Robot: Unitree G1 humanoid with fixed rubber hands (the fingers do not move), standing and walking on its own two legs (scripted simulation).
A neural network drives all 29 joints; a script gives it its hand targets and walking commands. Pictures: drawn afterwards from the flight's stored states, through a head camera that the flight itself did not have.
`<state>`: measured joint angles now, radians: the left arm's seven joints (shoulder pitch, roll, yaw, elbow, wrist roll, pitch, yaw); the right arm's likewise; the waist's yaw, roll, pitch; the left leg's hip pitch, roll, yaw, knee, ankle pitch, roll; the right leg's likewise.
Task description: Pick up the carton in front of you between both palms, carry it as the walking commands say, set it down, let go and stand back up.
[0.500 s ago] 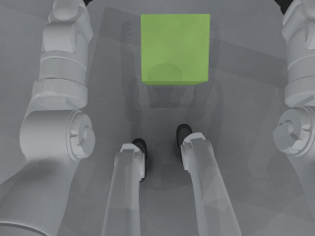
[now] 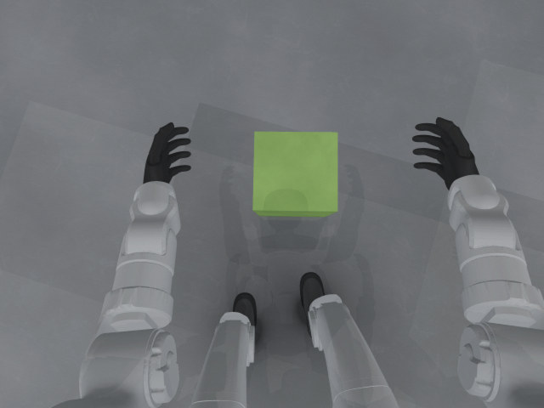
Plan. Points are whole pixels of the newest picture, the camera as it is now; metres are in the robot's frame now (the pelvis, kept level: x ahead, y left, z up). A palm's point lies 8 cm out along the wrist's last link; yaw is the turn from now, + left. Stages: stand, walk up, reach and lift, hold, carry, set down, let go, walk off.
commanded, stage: let go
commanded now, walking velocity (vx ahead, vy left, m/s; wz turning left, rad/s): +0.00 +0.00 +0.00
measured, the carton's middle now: (293, 179) +0.48 -0.07 -0.59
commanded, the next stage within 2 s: stand in 1.04 s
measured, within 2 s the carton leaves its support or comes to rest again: neither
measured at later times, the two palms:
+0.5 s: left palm (62, 319) +0.26 +0.24 -0.02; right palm (481, 319) +0.21 -0.21 -0.01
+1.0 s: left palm (38, 356) +0.23 +0.26 +0.00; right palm (484, 321) +0.22 -0.21 +0.00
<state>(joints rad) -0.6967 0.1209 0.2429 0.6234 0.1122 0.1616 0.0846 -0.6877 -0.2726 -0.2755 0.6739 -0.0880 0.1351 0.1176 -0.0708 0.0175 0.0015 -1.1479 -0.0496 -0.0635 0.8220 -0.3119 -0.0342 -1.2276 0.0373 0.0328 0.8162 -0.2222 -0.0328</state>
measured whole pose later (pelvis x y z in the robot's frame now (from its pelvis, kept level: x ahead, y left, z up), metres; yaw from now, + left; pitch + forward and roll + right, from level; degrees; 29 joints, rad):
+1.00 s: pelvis +0.06 +0.03 +0.06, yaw -2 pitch -4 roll -1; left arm 0.22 0.20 0.03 0.44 0.00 0.11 -0.04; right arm 0.22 -0.23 -0.04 0.40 -0.02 0.18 0.05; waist 0.00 0.02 0.09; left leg -0.06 -0.03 -0.05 0.46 -0.33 0.02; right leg -0.13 0.03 0.04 0.45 -0.25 0.00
